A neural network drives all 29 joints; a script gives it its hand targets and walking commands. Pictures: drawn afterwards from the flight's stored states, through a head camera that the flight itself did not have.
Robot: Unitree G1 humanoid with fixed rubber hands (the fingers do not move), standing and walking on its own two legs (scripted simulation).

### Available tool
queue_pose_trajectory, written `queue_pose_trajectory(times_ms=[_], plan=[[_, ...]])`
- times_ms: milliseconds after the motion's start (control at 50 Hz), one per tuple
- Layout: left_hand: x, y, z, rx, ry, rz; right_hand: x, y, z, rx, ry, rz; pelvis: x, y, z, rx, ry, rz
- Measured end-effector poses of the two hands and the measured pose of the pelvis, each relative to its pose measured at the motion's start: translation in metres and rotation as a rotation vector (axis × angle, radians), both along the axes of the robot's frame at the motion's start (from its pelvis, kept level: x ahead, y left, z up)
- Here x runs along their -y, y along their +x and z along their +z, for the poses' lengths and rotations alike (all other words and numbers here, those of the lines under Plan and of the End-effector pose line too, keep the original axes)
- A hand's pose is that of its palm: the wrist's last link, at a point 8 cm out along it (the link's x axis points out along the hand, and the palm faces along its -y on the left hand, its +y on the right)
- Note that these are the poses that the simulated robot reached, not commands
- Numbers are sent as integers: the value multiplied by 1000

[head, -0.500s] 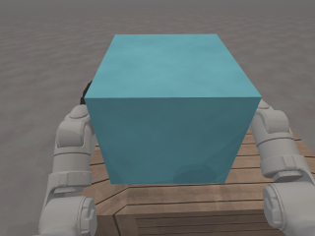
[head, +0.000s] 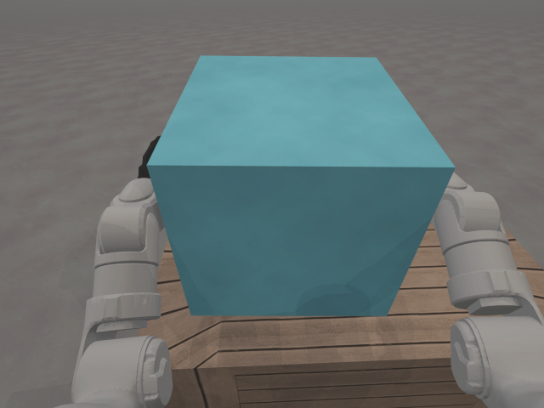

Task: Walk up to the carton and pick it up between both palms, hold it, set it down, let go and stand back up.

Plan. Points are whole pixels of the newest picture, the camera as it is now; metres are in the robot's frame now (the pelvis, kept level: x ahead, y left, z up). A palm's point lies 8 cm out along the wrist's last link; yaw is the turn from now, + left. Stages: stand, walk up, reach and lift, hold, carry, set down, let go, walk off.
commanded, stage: hold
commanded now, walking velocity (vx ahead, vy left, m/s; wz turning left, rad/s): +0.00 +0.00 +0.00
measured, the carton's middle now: (288, 179) +0.40 +0.00 +0.20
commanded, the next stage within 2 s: none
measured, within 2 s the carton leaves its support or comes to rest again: neither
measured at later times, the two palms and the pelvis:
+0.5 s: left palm (157, 190) +0.35 +0.19 +0.21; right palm (426, 180) +0.36 -0.20 +0.22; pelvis +0.00 +0.00 +0.00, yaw +0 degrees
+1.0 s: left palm (152, 187) +0.35 +0.19 +0.22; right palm (422, 170) +0.37 -0.19 +0.23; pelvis +0.00 +0.00 +0.00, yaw +1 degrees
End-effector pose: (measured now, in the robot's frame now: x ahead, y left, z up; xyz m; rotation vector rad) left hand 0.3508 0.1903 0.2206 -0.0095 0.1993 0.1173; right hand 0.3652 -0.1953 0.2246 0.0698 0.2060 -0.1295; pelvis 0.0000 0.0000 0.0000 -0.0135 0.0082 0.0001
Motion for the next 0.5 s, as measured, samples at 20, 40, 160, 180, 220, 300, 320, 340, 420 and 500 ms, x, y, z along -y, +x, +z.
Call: queue_pose_trajectory(times_ms=[20,40,160,180,220,300,320,340,420,500], plan=[[0,1,0,-5,-3,0,0,1,1,-5,-5,0,0,-1,0,0,0,1],[0,2,0,-11,-5,0,0,2,1,-10,-8,0,0,-1,0,-1,1,1],[-1,4,-2,-12,15,1,-1,7,4,-11,-28,10,1,-1,0,-17,-1,3],[-1,4,-2,-13,16,2,-1,7,4,-11,-25,10,1,0,0,-17,-1,4],[-1,4,-2,-16,16,5,-1,8,3,-16,-20,12,1,2,0,-19,-2,7],[0,3,-2,-19,32,4,0,8,-1,-18,-26,14,1,4,0,-8,-3,13],[0,3,-2,-17,35,3,0,7,-2,-16,-26,14,1,5,0,-5,-3,13],[0,3,-3,-17,33,2,0,6,-3,-17,-24,13,1,5,0,-2,-3,12],[2,2,-6,-25,18,-3,2,3,-7,-25,-11,3,2,5,0,4,-3,10],[4,1,-7,-15,23,-10,4,0,-5,-15,-11,-2,1,4,0,3,-4,8]])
